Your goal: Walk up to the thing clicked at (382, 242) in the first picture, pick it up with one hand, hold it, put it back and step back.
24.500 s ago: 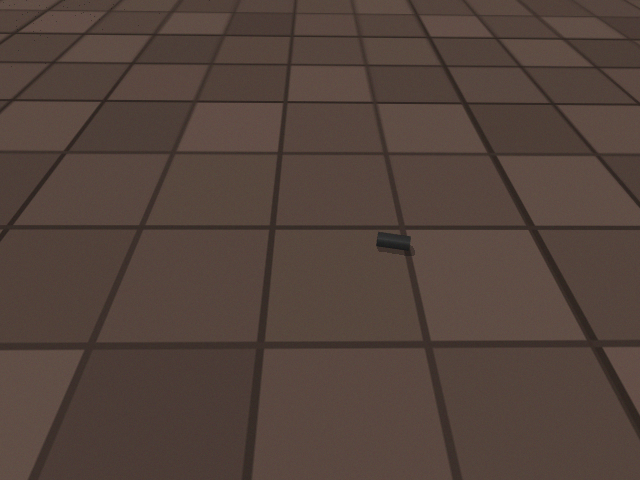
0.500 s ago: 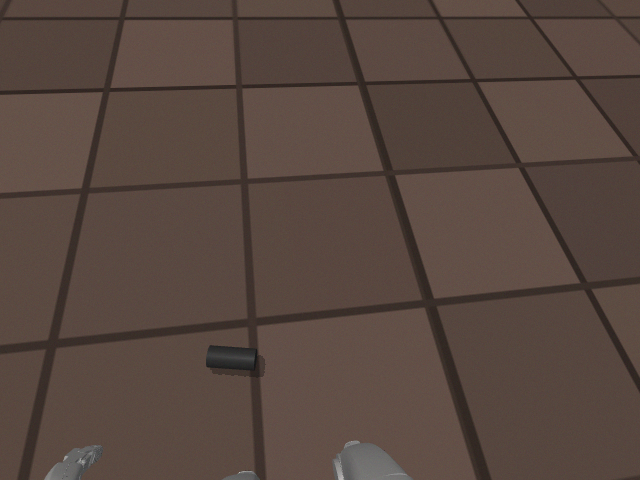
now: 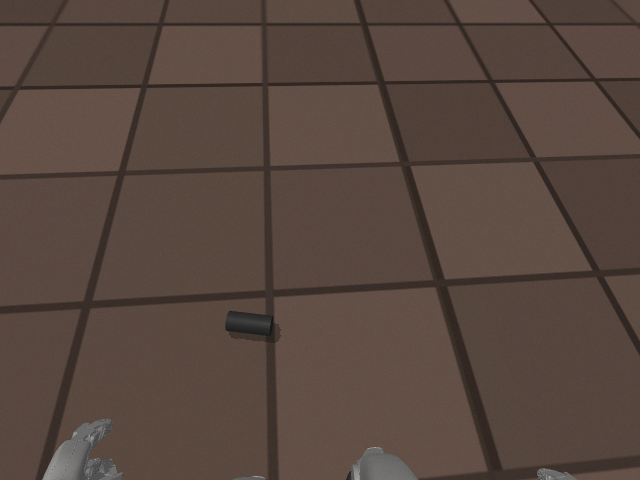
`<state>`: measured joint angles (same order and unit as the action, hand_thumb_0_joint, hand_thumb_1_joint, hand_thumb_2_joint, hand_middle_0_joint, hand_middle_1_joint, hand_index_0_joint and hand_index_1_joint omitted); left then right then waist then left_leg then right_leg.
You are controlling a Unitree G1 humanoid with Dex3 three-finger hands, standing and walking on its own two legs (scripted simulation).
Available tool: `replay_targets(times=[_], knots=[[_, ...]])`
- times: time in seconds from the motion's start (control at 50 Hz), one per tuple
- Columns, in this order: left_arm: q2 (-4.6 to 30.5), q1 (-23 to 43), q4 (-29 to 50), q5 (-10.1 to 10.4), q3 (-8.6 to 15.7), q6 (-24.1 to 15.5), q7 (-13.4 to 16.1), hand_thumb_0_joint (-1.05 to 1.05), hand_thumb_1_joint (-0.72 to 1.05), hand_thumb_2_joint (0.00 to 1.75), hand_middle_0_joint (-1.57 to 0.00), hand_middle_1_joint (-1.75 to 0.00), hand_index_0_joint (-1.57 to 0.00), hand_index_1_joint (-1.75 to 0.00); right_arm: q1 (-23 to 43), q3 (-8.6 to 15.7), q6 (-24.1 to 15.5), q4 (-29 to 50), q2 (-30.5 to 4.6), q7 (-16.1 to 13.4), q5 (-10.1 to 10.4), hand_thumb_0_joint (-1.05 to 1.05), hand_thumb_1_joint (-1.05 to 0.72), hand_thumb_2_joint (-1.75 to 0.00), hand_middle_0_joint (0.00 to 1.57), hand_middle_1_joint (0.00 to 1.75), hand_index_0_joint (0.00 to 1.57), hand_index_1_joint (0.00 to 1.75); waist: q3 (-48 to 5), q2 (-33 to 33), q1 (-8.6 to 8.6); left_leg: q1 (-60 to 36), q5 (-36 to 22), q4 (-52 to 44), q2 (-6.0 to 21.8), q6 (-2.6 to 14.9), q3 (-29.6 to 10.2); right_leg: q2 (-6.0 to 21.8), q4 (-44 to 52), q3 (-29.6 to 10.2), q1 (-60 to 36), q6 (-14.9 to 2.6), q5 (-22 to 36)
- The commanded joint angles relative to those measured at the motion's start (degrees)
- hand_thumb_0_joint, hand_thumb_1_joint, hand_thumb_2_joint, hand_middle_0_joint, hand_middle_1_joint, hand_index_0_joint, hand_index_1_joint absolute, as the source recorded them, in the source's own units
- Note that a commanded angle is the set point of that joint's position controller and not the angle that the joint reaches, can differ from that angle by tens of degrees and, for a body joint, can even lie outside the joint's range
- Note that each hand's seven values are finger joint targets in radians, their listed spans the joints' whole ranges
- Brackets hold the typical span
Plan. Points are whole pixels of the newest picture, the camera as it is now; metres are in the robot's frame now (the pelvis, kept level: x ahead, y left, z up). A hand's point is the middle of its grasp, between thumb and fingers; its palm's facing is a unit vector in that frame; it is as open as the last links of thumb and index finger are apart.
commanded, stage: walk up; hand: left
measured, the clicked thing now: (249, 323) +0.61 +0.21 -0.72
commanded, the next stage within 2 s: stand in 1.36 s
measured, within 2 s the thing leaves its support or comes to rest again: neither
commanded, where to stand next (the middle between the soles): +0.20 +0.00 m, yaw -4 degrees
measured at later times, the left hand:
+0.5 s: hand out of the picture -0.04 +0.24 -0.13, palm faces +0.00 -0.92 -0.39, open 7.4 cm
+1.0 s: hand out of the picture +0.00 +0.24 -0.13, palm faces +0.05 -0.94 -0.35, open 7.4 cm
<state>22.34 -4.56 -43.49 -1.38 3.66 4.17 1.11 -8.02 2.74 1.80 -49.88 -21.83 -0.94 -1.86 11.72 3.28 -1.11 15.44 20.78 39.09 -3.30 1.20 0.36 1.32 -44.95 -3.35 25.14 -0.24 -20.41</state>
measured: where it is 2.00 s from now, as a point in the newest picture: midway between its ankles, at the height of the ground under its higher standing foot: outside the picture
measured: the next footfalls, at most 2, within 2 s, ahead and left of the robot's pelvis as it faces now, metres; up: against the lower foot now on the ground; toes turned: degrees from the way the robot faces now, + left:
right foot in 0.28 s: -0.06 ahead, -0.15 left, +0.00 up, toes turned +0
left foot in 0.54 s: -0.04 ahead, +0.09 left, +0.00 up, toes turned -1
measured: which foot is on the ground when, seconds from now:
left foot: down 0.00-0.32, up 0.34-0.52, down 0.54-1.00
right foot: up 0.00-0.26, down 0.28-1.00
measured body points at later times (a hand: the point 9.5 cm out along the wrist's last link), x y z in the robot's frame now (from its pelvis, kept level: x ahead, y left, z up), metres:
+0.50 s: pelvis -0.10 -0.03 +0.01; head -0.09 -0.04 +0.46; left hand -0.04 +0.28 -0.10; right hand -0.04 -0.35 -0.11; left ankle -0.08 +0.10 -0.69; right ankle -0.11 -0.17 -0.71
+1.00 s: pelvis -0.08 -0.02 +0.02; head -0.07 -0.02 +0.47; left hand +0.00 +0.29 -0.10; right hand +0.00 -0.32 -0.10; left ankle -0.08 +0.09 -0.71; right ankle -0.10 -0.15 -0.71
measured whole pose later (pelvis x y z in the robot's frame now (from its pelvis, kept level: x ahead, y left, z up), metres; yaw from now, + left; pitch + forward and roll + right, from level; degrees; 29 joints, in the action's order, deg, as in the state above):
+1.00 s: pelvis -0.08 -0.02 +0.02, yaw +2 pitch -2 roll +0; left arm 20.3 -7.7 -58.5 -0.7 1.8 -1.3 -0.1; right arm -10.5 2.1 -1.0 -58.7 -20.4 1.3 -1.3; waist 2.9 -0.1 -0.7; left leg 12.5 16.3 31.1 -1.6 0.9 -2.4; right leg 1.8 -29.9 1.2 9.3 1.2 -18.3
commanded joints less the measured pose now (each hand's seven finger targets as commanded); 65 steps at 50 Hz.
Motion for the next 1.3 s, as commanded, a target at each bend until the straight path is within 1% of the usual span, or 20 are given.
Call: replay_targets(times=[0.0, 0.04, 0.18, 0.24, 0.26, 0.28, 0.3, 0.36, 0.46, 0.5, 0.52, 0.56, 0.58, 0.7, 0.74, 0.78, 0.86, 0.9, 1.02, 1.28], knots=[[11.72, 1.26, 4.11, -0.16, 4.46, -0.26, 1.07, 0.00, 0.90, 0.90, -0.20, -0.30, -0.20, -0.30, -1.33, 5.37, -2.24, 5.49, -19.24, -0.91, -0.43, 0.00, -0.90, -0.90, 0.20, 0.30, 0.20, 0.30, -13.19, -8.58, 2.64, 1.40, -29.09, -18.25, 25.62, 14.59, -26.35, -7.07, -26.85, -10.34, 0.60, -0.86, -15.15], [11.07, -4.87, 1.58, 0.66, 4.66, -0.32, 0.74, 0.00, 0.90, 0.90, -0.20, -0.30, -0.20, -0.30, 3.35, 4.13, -2.25, 6.38, -15.47, -1.58, -0.34, 0.00, -0.90, -0.90, 0.20, 0.30, 0.20, 0.30, -11.16, -8.42, -1.53, -1.24, -32.80, -14.76, 20.39, 11.80, -16.79, -7.10, -32.18, -9.69, 4.27, -0.37, -10.40], [9.87, -5.55, -0.34, 0.21, 3.47, -3.35, -1.09, 0.00, 0.90, 0.90, -0.20, -0.30, -0.20, -0.30, -0.56, 4.24, -2.17, 5.83, -14.66, -0.48, -0.84, 0.00, -0.90, -0.90, 0.20, 0.30, 0.20, 0.30, -14.03, -14.58, 3.27, -6.05, -1.63, -14.41, 15.61, 10.47, -12.09, -2.47, 2.87, 0.33, -6.05, 1.85, -9.50], [9.33, -12.39, -6.10, -0.06, 3.91, -5.00, -0.64, 0.00, 0.90, 0.90, -0.20, -0.30, -0.20, -0.30, -0.24, 3.82, -0.63, 5.39, -14.92, 0.32, -0.25, 0.00, -0.90, -0.90, 0.20, 0.30, 0.20, 0.30, -12.72, -13.52, -0.17, 2.88, -2.44, -8.07, 12.68, 7.40, -8.93, -4.47, 23.96, 5.34, -19.37, -0.41, 1.32], [11.61, -14.07, -6.88, -0.76, 4.61, -5.47, -0.37, 0.00, 0.90, 0.90, -0.20, -0.30, -0.20, -0.30, -0.63, 2.94, -0.55, 5.66, -12.21, 0.43, 0.09, 0.00, -0.90, -0.90, 0.20, 0.30, 0.20, 0.30, -12.33, -7.55, -0.74, 9.17, 0.71, -2.01, 10.37, 4.62, -7.41, -2.01, 23.93, -1.36, -22.84, -1.54, 0.90], [15.37, -13.20, -5.64, -1.58, 5.25, -6.05, -0.17, 0.00, 0.90, 0.90, -0.20, -0.30, -0.20, -0.30, 0.53, 1.66, -0.80, 7.22, -7.96, 0.75, 0.86, 0.00, -0.90, -0.90, 0.20, 0.30, 0.20, 0.30, -11.09, 4.37, -1.21, 19.00, 7.92, 5.14, 3.03, 0.29, -5.84, 10.36, 28.53, -22.25, -21.17, -5.54, -10.62], [21.40, -7.77, -3.75, -1.44, 6.06, -5.77, -0.28, 0.00, 0.90, 0.90, -0.20, -0.30, -0.20, -0.30, 3.06, 3.11, -0.53, 6.60, -11.42, -0.11, 0.91, 0.00, -0.90, -0.90, 0.20, 0.30, 0.20, 0.30, -7.60, 8.02, -2.48, 10.69, 13.73, 13.40, 2.20, -1.33, -9.70, 20.96, 32.09, -32.07, -1.77, -13.48, -18.59], [14.70, -0.75, -2.67, -0.99, 4.44, -6.65, 0.08, 0.00, 0.90, 0.90, -0.20, -0.30, -0.20, -0.30, -1.45, 3.29, -1.10, 2.62, -11.71, 0.38, 1.83, 0.00, -0.90, -0.90, 0.20, 0.30, 0.20, 0.30, -3.23, 1.76, 1.57, 10.48, 5.35, 16.29, 1.48, -1.36, -9.85, 12.86, 27.41, -16.89, -3.99, -9.71, -7.23], [14.69, -5.00, -4.16, -1.04, 4.65, -6.67, -0.52, 0.00, 0.90, 0.90, -0.20, -0.30, -0.20, -0.30, -1.79, 2.92, -2.38, 1.33, -10.89, 1.62, 0.56, 0.00, -0.90, -0.90, 0.20, 0.30, 0.20, 0.30, -6.29, 7.74, -1.24, 6.40, 7.42, 1.05, 2.81, -2.07, -3.82, 12.33, 25.94, -12.57, -10.59, -9.36, -7.32], [13.78, -2.64, -3.89, -0.33, 3.81, -5.86, -0.82, 0.00, 0.90, 0.90, -0.20, -0.30, -0.20, -0.30, -5.82, 3.27, -3.28, -0.74, -10.03, 1.63, 0.41, 0.00, -0.90, -0.90, 0.20, 0.30, 0.20, 0.30, -8.87, 6.10, 1.66, -4.06, 0.15, -14.01, 1.54, -0.97, -1.03, 10.44, 19.90, -8.30, -8.52, -7.43, -0.90], [10.91, -4.12, -4.10, -0.20, 2.63, -5.44, -0.86, 0.00, 0.90, 0.90, -0.20, -0.30, -0.20, -0.30, -7.24, 3.83, -3.73, -1.47, -10.73, 1.32, -0.12, 0.00, -0.90, -0.90, 0.20, 0.30, 0.20, 0.30, -10.22, 1.11, 2.08, -11.06, -2.51, -17.91, 2.19, -0.53, -4.99, 7.60, 13.12, -5.07, -4.75, -5.25, 0.71], [9.65, -3.42, -5.46, 1.24, 2.42, -5.26, -0.45, 0.00, 0.90, 0.90, -0.20, -0.30, -0.20, -0.30, -4.59, 4.79, -4.27, -0.24, -17.73, 1.15, -0.37, 0.00, -0.90, -0.90, 0.20, 0.30, 0.20, 0.30, -10.35, -11.60, 1.57, -3.38, 12.13, -26.09, 20.68, 10.40, -34.00, -0.90, -0.62, 2.12, -1.21, -0.63, -12.62], [12.60, -3.28, -5.79, 0.96, 3.06, -5.40, -0.43, 0.00, 0.90, 0.90, -0.20, -0.30, -0.20, -0.30, -4.16, 4.96, -4.36, 0.12, -17.64, 1.28, -0.18, 0.00, -0.90, -0.90, 0.20, 0.30, 0.20, 0.30, -8.48, -8.67, 1.68, 1.16, 14.12, -26.12, 20.44, 12.27, -33.01, 0.29, -3.84, -0.52, -4.35, -1.03, -14.28], [9.65, -8.30, -10.38, 0.52, 2.36, -7.35, -0.30, 0.00, 0.90, 0.90, -0.20, -0.30, -0.20, -0.30, 0.33, 2.08, -3.29, -0.34, -10.56, 1.29, 1.25, 0.00, -0.90, -0.90, 0.20, 0.30, 0.20, 0.30, -12.82, -9.59, -1.81, 4.79, -10.42, -12.48, 10.05, 2.67, -12.67, -0.13, 22.68, 1.65, -23.18, -1.48, 7.30], [15.65, -7.72, -10.45, -0.31, 3.40, -7.82, 0.02, 0.00, 0.90, 0.90, -0.20, -0.30, -0.20, -0.30, -0.50, 1.56, -2.95, -0.38, -7.84, 1.13, 1.73, 0.00, -0.90, -0.90, 0.20, 0.30, 0.20, 0.30, -11.32, 2.40, -1.54, 11.59, 2.77, -1.83, 1.37, -0.27, -7.18, 13.59, 30.16, -17.83, -22.53, -7.40, -5.92], [15.40, -0.18, -7.72, -0.30, 3.22, -7.78, -0.33, 0.00, 0.90, 0.90, -0.20, -0.30, -0.20, -0.30, -3.66, 2.31, -3.05, -2.61, -10.26, 0.93, 1.06, 0.00, -0.90, -0.90, 0.20, 0.30, 0.20, 0.30, -8.01, 2.75, 1.19, 6.67, 7.34, 2.02, 4.01, -0.79, -5.21, 18.49, 28.96, -18.24, -14.18, -12.19, -4.82], [11.05, 1.55, -8.66, 0.59, 1.35, -7.29, -0.59, 0.00, 0.90, 0.90, -0.20, -0.30, -0.20, -0.30, -5.21, 2.32, -4.43, -4.68, -9.08, 1.08, 0.39, 0.00, -0.90, -0.90, 0.20, 0.30, 0.20, 0.30, -10.42, 1.77, 2.69, -7.05, -13.70, -15.06, 6.15, 0.66, -8.29, 8.63, 19.75, -2.92, -9.26, -4.11, 14.54], [9.51, -0.64, -9.73, 1.51, 1.11, -6.94, -0.84, 0.00, 0.90, 0.90, -0.20, -0.30, -0.20, -0.30, -0.62, 2.34, -4.99, -3.70, -12.42, 1.22, 0.62, 0.00, -0.90, -0.90, 0.20, 0.30, 0.20, 0.30, -11.99, -4.47, -0.42, -3.42, -14.20, -18.42, 13.38, 4.91, -18.18, 1.46, 15.73, 2.83, -12.94, -0.60, 4.89], [10.91, -1.00, -12.29, 1.52, 1.01, -7.44, -0.21, 0.00, 0.90, 0.90, -0.20, -0.30, -0.20, -0.30, 1.37, 1.68, -4.55, -5.22, -10.63, 0.66, 1.35, 0.00, -0.90, -0.90, 0.20, 0.30, 0.20, 0.30, -14.98, -6.82, 0.01, -5.55, -32.73, -12.59, 8.53, 1.59, -8.02, 5.14, 19.50, 1.06, -21.22, -2.04, 22.87], [10.71, 2.12, -14.76, 0.93, 0.56, -7.03, -0.05, 0.00, 0.90, 0.90, -0.20, -0.30, -0.20, -0.30, 6.39, 1.48, -3.57, -6.84, -9.46, 0.85, 1.16, 0.00, -0.90, -0.90, 0.20, 0.30, 0.20, 0.30, -14.73, -3.58, 0.48, -6.07, -24.58, -15.19, 8.38, 1.77, -7.80, 5.73, 23.04, 1.23, -22.40, -1.48, 19.71]])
